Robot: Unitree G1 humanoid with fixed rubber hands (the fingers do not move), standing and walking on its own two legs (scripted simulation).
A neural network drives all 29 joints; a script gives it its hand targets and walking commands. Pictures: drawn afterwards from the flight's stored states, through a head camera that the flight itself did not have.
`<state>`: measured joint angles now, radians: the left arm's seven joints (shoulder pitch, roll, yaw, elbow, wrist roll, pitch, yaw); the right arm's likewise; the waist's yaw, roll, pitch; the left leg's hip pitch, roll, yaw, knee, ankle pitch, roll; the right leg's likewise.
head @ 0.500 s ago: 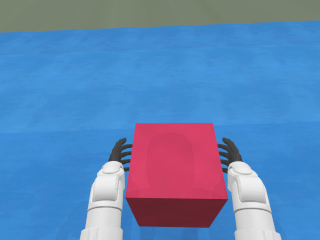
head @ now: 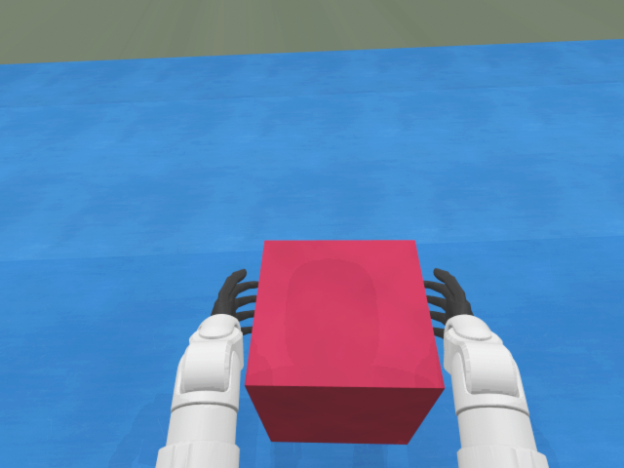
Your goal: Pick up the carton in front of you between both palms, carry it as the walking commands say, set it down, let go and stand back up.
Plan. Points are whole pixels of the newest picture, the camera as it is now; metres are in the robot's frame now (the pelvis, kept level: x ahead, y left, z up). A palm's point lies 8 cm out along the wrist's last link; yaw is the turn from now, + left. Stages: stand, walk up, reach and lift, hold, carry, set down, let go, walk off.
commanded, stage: carry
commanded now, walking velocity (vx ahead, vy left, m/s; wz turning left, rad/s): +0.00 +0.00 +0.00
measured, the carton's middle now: (338, 346) +0.31 +0.00 -0.04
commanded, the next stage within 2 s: hold in 0.10 s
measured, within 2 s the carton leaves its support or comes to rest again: neither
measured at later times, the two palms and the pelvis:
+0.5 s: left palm (242, 316) +0.30 +0.13 +0.05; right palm (483, 347) +0.26 -0.17 +0.05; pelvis -0.01 +0.02 +0.01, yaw -8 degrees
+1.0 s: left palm (257, 345) +0.35 +0.14 -0.12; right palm (436, 362) +0.32 -0.16 -0.12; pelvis -0.04 +0.04 -0.05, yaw -9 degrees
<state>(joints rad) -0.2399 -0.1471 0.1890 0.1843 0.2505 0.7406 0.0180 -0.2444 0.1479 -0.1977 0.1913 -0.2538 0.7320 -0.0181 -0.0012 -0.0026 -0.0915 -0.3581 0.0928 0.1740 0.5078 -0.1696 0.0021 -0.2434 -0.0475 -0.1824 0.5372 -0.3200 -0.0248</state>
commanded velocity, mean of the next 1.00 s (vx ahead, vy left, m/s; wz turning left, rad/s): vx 0.00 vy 0.00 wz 0.00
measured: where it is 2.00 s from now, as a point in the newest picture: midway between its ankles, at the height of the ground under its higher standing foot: outside the picture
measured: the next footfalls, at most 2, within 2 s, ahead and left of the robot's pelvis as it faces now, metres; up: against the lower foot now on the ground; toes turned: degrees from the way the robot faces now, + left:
none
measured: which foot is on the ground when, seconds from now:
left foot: down 0.00-1.00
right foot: down 0.00-1.00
